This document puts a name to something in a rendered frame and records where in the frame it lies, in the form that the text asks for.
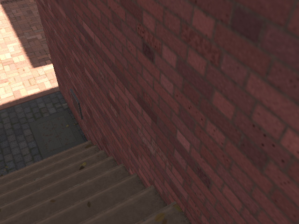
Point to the stairs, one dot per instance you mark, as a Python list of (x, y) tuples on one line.
[(129, 212)]

